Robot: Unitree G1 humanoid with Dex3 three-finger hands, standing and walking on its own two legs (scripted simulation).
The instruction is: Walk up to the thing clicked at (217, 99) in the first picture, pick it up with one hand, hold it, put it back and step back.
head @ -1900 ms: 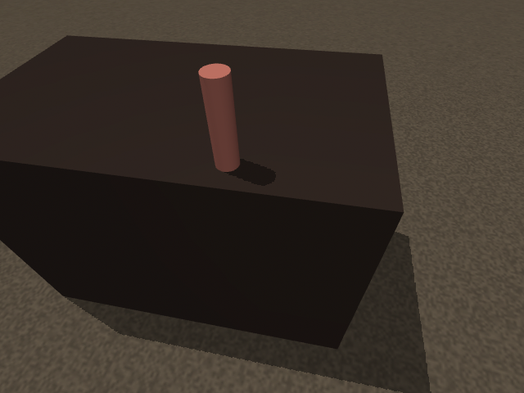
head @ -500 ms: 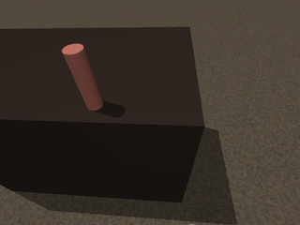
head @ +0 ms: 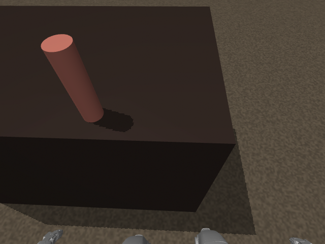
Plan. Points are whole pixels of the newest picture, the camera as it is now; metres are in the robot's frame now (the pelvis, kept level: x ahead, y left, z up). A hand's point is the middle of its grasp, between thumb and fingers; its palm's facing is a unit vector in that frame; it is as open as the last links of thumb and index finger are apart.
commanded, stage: walk up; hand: left
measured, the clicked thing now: (78, 85) +0.42 +0.21 +0.16
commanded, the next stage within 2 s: stand in 1.58 s
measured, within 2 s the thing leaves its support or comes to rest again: neither
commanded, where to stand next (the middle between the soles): +0.02 +0.02 m, yaw -3 degrees
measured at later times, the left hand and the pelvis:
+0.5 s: hand out of the picture +0.11 +0.27 -0.13, palm faces -0.10 -0.92 -0.37, open 7.4 cm; pelvis -0.02 +0.03 +0.01, yaw -5 degrees
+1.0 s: hand out of the picture +0.07 +0.27 -0.12, palm faces -0.08 -0.95 -0.31, open 7.4 cm; pelvis -0.03 +0.03 +0.04, yaw -5 degrees
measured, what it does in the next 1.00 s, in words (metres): steps on the spot: right foot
